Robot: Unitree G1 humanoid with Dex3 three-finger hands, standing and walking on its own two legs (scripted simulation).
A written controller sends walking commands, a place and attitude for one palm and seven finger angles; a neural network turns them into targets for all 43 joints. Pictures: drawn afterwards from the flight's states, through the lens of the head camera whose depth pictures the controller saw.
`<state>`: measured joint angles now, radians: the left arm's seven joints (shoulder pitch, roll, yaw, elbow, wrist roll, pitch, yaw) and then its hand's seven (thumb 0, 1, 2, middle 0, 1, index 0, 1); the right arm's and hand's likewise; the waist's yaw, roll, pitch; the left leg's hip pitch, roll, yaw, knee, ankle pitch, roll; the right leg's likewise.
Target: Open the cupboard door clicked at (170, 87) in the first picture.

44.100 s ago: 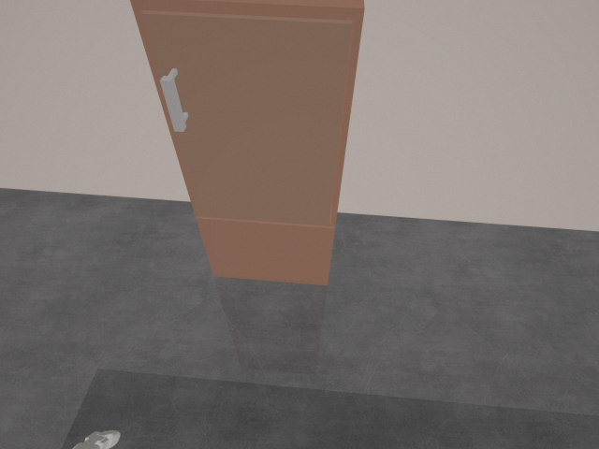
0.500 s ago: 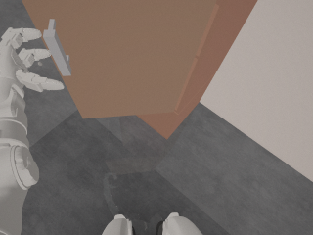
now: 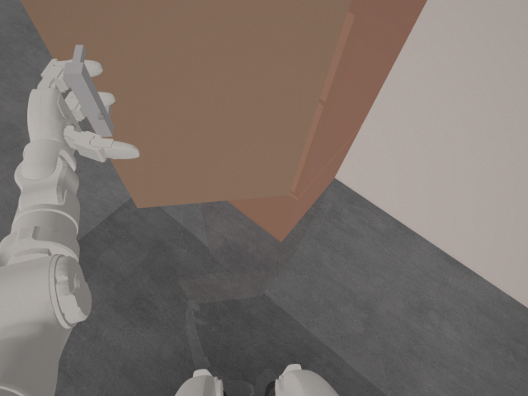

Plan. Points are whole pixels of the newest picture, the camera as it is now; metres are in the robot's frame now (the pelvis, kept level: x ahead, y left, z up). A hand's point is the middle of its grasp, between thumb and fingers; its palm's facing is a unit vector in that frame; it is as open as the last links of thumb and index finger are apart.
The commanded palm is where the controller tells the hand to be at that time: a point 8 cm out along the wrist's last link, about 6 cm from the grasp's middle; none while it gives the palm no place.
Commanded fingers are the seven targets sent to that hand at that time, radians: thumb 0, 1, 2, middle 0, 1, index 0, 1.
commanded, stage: slide the fingers in behind the handle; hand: left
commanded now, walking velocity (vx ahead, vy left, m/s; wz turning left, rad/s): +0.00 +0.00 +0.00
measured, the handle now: (93, 93) +0.55 +0.22 +0.09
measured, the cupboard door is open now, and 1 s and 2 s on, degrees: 47 47 65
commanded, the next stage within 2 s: close the thumb around the handle in 0.54 s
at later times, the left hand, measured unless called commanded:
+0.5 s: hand (105, 119) +0.50 +0.20 +0.09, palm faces +0.09 -1.00 -0.01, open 14.0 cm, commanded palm +0.47 +0.24 +0.09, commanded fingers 0.00 -0.50 0.30 -0.30 -1.20 -0.30 -1.20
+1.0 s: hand (102, 115) +0.50 +0.20 +0.09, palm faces +0.08 -1.00 +0.00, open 10.3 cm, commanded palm +0.48 +0.24 +0.09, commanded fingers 0.00 0.56 0.76 -0.38 -1.31 -0.38 -1.31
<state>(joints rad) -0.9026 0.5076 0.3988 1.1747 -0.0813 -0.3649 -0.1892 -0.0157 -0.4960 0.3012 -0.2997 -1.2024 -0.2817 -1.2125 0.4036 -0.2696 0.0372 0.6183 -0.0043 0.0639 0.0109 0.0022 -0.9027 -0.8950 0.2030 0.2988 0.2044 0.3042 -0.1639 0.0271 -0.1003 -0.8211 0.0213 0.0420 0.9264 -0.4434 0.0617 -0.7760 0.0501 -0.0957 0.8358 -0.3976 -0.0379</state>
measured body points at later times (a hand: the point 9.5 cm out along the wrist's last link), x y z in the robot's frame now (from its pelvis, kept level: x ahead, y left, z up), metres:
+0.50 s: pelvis -0.01 -0.01 +0.00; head +0.10 +0.01 +0.44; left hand +0.49 +0.25 +0.10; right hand -0.01 -0.28 -0.11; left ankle -0.01 +0.07 -0.69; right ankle +0.00 -0.10 -0.69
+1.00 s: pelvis +0.00 +0.00 +0.00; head +0.11 +0.02 +0.44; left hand +0.49 +0.25 +0.09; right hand -0.01 -0.26 -0.11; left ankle -0.01 +0.07 -0.69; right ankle +0.00 -0.10 -0.69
